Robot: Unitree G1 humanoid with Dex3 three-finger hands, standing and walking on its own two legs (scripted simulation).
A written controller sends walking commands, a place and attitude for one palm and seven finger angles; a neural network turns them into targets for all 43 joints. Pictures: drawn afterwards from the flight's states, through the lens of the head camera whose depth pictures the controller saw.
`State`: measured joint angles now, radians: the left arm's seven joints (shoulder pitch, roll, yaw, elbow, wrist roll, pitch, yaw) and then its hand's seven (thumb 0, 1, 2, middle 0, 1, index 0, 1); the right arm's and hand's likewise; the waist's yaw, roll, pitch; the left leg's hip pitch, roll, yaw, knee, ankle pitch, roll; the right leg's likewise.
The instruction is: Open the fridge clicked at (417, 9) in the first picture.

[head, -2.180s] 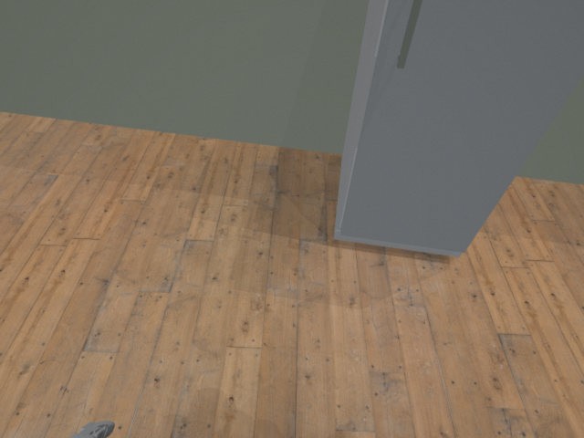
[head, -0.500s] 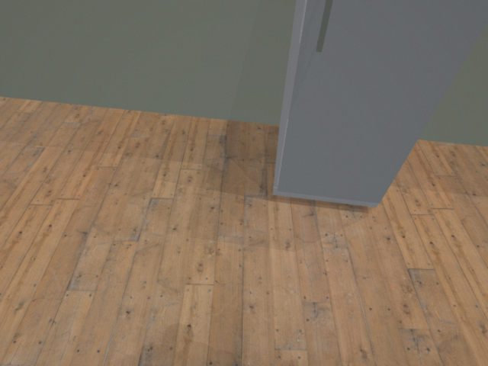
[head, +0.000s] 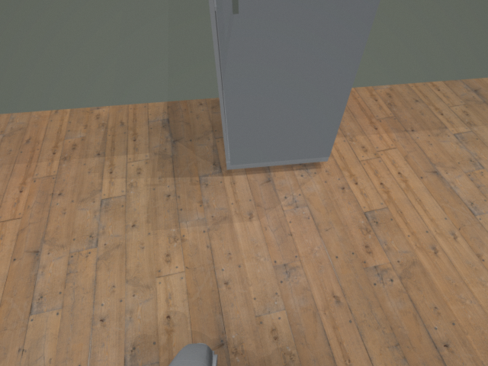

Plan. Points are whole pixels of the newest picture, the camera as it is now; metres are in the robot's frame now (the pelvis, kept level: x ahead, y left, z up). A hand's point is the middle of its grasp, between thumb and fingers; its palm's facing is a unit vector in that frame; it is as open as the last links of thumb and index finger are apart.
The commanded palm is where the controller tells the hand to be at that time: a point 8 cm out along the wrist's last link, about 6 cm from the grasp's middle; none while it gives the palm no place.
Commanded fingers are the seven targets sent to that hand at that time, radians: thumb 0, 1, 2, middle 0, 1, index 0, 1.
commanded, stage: walk to a spot facing it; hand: left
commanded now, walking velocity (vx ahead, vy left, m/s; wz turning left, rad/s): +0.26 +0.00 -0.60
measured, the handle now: out of the picture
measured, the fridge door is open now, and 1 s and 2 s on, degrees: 0 0 0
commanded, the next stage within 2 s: turn to face it in 1.50 s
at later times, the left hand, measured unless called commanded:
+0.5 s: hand (138, 325) +0.20 +0.24 -0.17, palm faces -0.27 -0.95 -0.17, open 7.4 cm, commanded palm none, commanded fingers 0.00 0.90 0.90 -0.20 -0.30 -0.20 -0.30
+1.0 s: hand (230, 241) +0.39 +0.07 -0.18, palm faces -0.57 -0.80 -0.20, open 7.3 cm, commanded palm none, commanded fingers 0.00 0.90 0.90 -0.20 -0.30 -0.20 -0.30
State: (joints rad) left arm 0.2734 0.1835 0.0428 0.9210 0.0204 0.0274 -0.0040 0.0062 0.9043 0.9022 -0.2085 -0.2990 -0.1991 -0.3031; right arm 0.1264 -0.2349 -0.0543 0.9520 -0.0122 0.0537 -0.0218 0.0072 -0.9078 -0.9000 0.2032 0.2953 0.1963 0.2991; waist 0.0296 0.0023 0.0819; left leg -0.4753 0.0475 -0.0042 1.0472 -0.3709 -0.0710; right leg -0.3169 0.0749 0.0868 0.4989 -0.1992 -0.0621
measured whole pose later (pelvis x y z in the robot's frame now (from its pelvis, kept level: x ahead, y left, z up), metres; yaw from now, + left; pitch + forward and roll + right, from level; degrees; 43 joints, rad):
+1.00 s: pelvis +0.22 -0.04 -0.01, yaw -35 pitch +0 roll -1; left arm 0.20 0.22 0.07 0.96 0.03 -0.02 -0.02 0.00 0.92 0.90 -0.21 -0.30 -0.20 -0.30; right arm 0.21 -0.17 -0.04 0.91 -0.03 -0.02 0.00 0.01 -0.91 -0.90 0.20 0.29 0.19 0.30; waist -0.03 -0.01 0.05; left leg -0.56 0.18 0.06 0.94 -0.30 -0.07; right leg -0.29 0.06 -0.01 0.54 -0.25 -0.05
